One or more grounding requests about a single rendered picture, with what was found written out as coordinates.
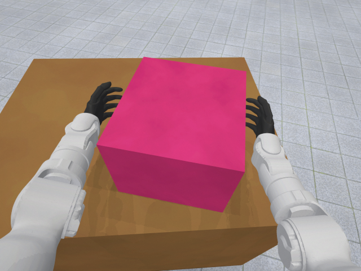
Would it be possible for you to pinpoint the right robot hand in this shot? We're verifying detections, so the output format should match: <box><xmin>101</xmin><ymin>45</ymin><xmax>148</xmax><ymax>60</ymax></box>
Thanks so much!
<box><xmin>245</xmin><ymin>96</ymin><xmax>275</xmax><ymax>138</ymax></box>

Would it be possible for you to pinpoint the robot left forearm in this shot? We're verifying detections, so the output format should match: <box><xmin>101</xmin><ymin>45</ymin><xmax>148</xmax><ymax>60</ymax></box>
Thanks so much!
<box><xmin>11</xmin><ymin>113</ymin><xmax>100</xmax><ymax>228</ymax></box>

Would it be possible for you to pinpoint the robot right forearm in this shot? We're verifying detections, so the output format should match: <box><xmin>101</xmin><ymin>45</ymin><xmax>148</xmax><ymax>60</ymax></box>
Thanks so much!
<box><xmin>251</xmin><ymin>133</ymin><xmax>351</xmax><ymax>258</ymax></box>

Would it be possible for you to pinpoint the right robot upper arm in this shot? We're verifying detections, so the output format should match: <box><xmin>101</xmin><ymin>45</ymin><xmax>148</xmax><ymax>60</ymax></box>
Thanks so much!
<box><xmin>277</xmin><ymin>215</ymin><xmax>361</xmax><ymax>271</ymax></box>

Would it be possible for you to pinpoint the carton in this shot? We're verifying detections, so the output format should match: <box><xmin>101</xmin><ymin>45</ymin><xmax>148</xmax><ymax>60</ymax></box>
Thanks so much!
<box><xmin>96</xmin><ymin>57</ymin><xmax>246</xmax><ymax>213</ymax></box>

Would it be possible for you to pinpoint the left robot hand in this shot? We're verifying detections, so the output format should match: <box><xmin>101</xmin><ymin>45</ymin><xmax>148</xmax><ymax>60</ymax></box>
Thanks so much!
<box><xmin>84</xmin><ymin>82</ymin><xmax>123</xmax><ymax>126</ymax></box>

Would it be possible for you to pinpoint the pedestal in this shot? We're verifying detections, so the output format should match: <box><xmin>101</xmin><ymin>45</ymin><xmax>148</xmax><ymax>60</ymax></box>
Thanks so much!
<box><xmin>0</xmin><ymin>57</ymin><xmax>288</xmax><ymax>271</ymax></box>

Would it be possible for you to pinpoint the left robot upper arm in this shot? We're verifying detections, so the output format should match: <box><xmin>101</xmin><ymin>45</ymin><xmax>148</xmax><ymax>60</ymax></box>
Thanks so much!
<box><xmin>0</xmin><ymin>177</ymin><xmax>86</xmax><ymax>271</ymax></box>

